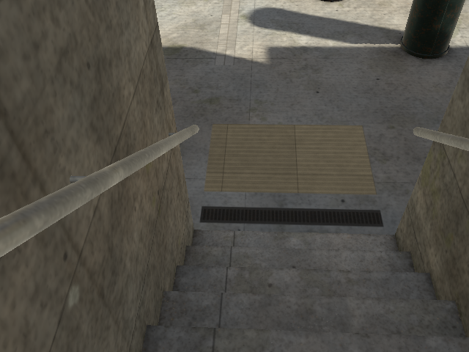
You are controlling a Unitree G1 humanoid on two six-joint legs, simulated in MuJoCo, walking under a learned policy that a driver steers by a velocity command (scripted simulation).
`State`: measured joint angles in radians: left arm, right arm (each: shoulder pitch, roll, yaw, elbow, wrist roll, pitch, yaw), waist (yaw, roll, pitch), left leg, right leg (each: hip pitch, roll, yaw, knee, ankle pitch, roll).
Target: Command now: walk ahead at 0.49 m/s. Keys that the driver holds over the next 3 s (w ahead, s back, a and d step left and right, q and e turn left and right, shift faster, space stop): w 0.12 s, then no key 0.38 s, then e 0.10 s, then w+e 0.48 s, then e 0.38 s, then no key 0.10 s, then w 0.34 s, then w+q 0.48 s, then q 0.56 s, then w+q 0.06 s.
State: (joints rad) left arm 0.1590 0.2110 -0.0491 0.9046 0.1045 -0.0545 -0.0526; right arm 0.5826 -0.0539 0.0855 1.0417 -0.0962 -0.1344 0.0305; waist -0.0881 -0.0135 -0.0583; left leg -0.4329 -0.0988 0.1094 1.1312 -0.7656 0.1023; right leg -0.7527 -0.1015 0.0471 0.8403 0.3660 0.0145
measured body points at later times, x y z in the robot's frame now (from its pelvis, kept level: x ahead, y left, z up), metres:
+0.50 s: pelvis +0.25 -0.03 -0.21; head +0.28 -0.02 +0.23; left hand +0.18 +0.17 -0.37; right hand +0.37 -0.25 -0.35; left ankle +0.41 +0.08 -0.92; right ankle +0.13 -0.12 -0.83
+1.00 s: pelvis +0.39 -0.05 -0.31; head +0.39 -0.06 +0.14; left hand +0.48 +0.17 -0.45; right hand +0.22 -0.21 -0.46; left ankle +0.37 +0.05 -1.02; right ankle +0.42 -0.21 -0.89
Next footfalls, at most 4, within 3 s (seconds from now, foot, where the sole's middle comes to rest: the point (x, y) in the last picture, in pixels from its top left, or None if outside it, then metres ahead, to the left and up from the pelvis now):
0.12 right None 0.17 -0.12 -0.87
0.54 left None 0.41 0.06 -1.06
1.14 right None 0.42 -0.24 -1.06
1.50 left None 0.66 -0.14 -1.25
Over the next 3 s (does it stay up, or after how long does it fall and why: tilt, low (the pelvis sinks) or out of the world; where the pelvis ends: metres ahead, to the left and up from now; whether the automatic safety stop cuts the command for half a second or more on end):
stays up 0.97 -0.47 -0.84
